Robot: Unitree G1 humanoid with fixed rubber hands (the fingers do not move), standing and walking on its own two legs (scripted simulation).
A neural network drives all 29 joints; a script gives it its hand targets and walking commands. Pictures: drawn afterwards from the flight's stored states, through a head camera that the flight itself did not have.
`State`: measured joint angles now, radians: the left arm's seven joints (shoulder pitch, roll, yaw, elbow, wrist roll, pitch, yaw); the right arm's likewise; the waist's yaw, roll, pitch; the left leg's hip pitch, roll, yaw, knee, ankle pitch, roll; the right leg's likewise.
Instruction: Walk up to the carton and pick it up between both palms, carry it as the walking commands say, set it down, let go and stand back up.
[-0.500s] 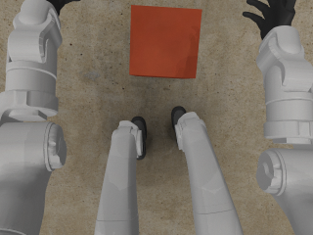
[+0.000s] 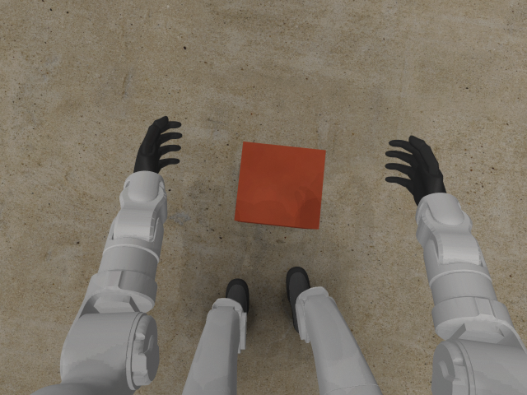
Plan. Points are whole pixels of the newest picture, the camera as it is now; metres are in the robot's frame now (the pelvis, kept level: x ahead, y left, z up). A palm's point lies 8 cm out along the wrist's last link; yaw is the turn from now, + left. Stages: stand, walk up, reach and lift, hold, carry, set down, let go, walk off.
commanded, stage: let go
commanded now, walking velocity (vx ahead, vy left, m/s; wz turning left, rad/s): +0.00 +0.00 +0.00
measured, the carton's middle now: (277, 190) +0.44 -0.05 -0.57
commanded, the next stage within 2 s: stand in 1.08 s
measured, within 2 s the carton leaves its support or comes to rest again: neither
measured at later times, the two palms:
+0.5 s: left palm (80, 283) +0.29 +0.21 -0.02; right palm (491, 298) +0.24 -0.24 -0.01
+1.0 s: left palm (43, 366) +0.21 +0.23 +0.00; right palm (489, 327) +0.21 -0.23 +0.00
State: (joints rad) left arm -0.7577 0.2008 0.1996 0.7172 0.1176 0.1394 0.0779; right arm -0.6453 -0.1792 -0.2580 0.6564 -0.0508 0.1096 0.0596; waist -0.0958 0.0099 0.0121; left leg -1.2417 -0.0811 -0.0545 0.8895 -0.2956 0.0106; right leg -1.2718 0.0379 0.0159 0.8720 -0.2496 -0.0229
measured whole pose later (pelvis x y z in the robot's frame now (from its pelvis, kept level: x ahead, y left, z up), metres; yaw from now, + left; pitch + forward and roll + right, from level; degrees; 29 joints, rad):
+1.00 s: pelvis +0.06 +0.01 +0.07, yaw -1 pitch -6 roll -1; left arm 0.24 0.19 0.03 0.45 0.01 0.11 -0.05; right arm 0.21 -0.22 -0.05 0.43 -0.02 0.19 0.06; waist -0.01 0.03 0.15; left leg -0.06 -0.06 -0.05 0.49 -0.31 0.04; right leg -0.10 0.04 0.05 0.48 -0.27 -0.01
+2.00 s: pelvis +0.10 +0.00 +0.06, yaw -7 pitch +1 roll +0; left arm 0.42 0.12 0.01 1.04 0.03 -0.01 0.04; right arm 0.46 -0.19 -0.01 1.00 -0.02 -0.01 -0.06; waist -0.01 0.05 -0.12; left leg -0.17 -0.01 0.04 0.55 -0.41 0.03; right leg -0.26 0.10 0.13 0.59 -0.35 -0.04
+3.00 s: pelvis +0.06 +0.03 +0.07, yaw -9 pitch -2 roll +0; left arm 0.36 0.08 -0.02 1.16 0.01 0.01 0.05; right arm 0.37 -0.14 -0.01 1.16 -0.02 0.00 -0.05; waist -0.01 0.03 0.00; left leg -0.12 -0.06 0.08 0.46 -0.30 0.08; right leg -0.22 0.05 0.18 0.51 -0.24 0.02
